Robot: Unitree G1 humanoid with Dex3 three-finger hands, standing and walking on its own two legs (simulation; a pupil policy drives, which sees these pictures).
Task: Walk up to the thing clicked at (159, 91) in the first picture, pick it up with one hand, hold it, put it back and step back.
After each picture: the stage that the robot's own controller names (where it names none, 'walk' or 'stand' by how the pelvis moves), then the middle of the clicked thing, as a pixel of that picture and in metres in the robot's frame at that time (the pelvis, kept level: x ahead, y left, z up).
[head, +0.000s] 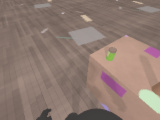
stand; out of the picture +0.33 -0.45 +0.07
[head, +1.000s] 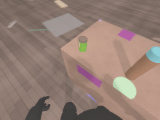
sink last; (141, 66) +0.37 -0.25 +0.11
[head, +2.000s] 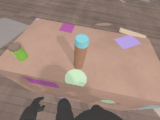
sink last; (79, 54) +0.40 +0.10 +0.12
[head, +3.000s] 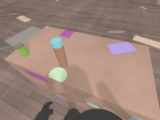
stand; (60, 54) +0.43 +0.25 +0.09
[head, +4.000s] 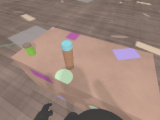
stand; (68, 56) +0.43 +0.20 +0.07
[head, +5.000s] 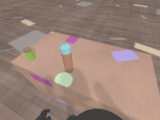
stand; (67, 60) +0.42 +0.20 +0.06
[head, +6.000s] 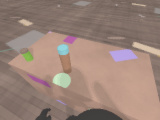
stand; (65, 60) +0.41 +0.22 +0.06
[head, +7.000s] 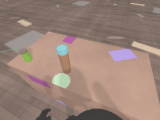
stand; (64, 61) +0.41 +0.22 +0.06
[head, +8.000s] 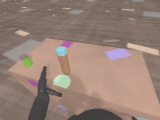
rise first; (64, 62) +0.41 +0.24 +0.07
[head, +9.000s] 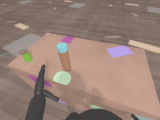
go down; (64, 58) +0.43 +0.23 +0.07
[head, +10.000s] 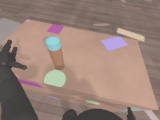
go down; (57, 56) +0.40 +0.21 +0.09
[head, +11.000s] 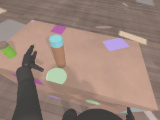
close in; (59, 54) +0.42 +0.21 +0.09
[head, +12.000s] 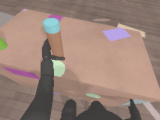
close; (55, 42) +0.45 +0.21 +0.15
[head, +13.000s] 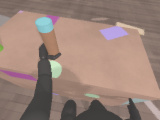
lift; (50, 42) +0.46 +0.23 +0.15
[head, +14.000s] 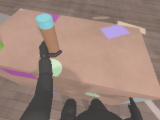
close; (51, 39) +0.47 +0.22 +0.16
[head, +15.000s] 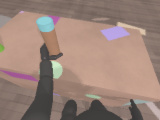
close; (51, 41) +0.46 +0.22 +0.16
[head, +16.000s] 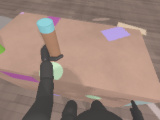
close; (51, 43) +0.45 +0.22 +0.16
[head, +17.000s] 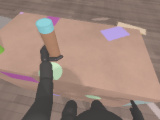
lift; (51, 43) +0.45 +0.23 +0.16
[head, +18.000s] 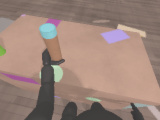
lift; (53, 47) +0.43 +0.22 +0.15
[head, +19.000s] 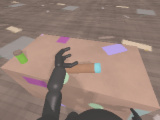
rise first; (83, 68) +0.39 +0.07 +0.04
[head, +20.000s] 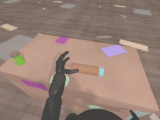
rise first; (87, 69) +0.42 +0.03 -0.01
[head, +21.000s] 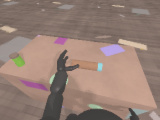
rise first; (86, 65) +0.47 +0.03 -0.01
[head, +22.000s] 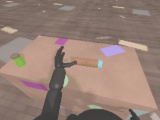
rise first; (87, 62) +0.50 +0.03 -0.01
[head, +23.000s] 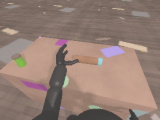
rise first; (87, 60) +0.54 +0.03 -0.01
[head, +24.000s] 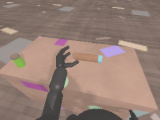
rise first; (88, 57) +0.57 +0.03 -0.01
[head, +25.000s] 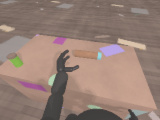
rise first; (87, 54) +0.60 +0.02 -0.01
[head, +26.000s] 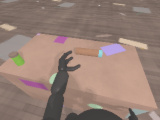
rise first; (88, 52) +0.62 +0.02 -0.01
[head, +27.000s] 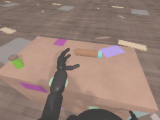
rise first; (88, 53) +0.63 +0.02 -0.01
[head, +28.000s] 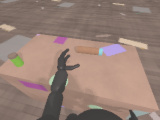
rise first; (89, 50) +0.65 +0.02 -0.01
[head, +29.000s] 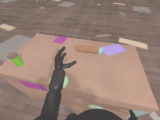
rise first; (89, 49) +0.66 +0.02 -0.01
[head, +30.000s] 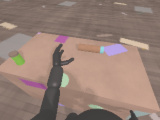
rise first; (90, 48) +0.67 +0.01 -0.01
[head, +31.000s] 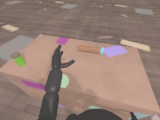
rise first; (90, 49) +0.68 +0.01 -0.01
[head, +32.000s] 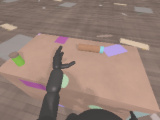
rise first; (90, 48) +0.68 +0.01 -0.01
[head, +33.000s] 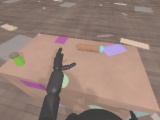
rise first; (90, 48) +0.68 +0.01 -0.01
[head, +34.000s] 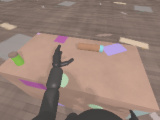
stand; (90, 47) +0.69 +0.01 -0.01
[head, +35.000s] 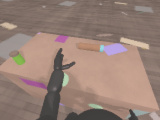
rise first; (90, 47) +0.69 +0.01 -0.01
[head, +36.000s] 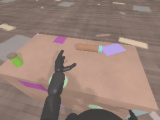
rise first; (89, 47) +0.68 +0.02 -0.01
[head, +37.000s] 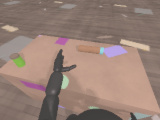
rise first; (90, 49) +0.68 +0.01 -0.01
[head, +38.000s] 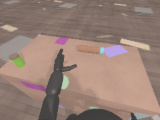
close; (90, 49) +0.67 +0.01 -0.01
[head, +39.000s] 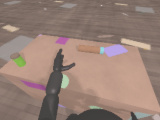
close; (90, 49) +0.67 +0.01 -0.01
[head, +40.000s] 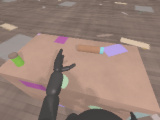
close; (90, 49) +0.66 +0.01 -0.01
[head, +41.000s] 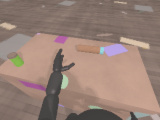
close; (90, 49) +0.66 +0.01 -0.01
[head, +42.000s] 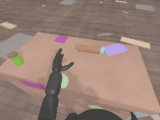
close; (90, 49) +0.65 +0.01 -0.01
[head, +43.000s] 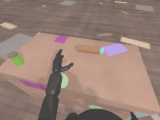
close; (90, 49) +0.65 +0.02 -0.01
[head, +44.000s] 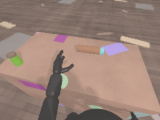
close; (90, 49) +0.64 +0.02 -0.01
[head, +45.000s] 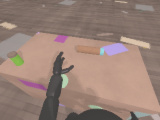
close; (90, 50) +0.63 +0.02 -0.01
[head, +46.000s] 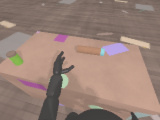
close; (90, 50) +0.62 +0.02 -0.01
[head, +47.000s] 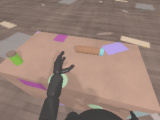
close; (89, 50) +0.62 +0.02 +0.00
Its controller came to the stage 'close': yes
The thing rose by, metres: 0.01
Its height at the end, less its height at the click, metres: -0.09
